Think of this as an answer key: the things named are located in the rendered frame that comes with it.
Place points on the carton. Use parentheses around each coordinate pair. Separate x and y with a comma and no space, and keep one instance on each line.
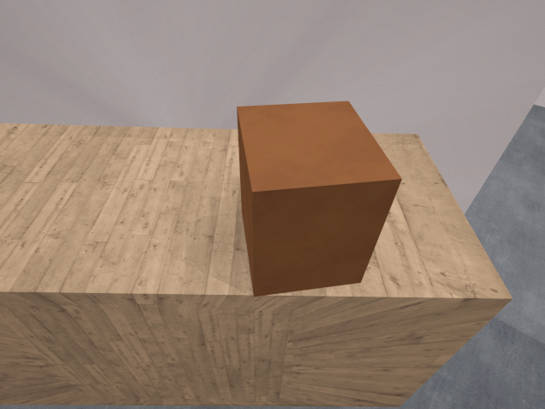
(316,189)

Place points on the pedestal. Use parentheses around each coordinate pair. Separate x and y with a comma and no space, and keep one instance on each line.
(125,280)

